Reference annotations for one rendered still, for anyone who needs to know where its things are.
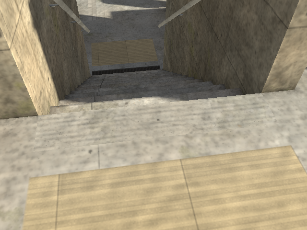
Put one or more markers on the stairs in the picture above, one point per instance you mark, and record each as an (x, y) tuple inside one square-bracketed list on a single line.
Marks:
[(139, 88)]

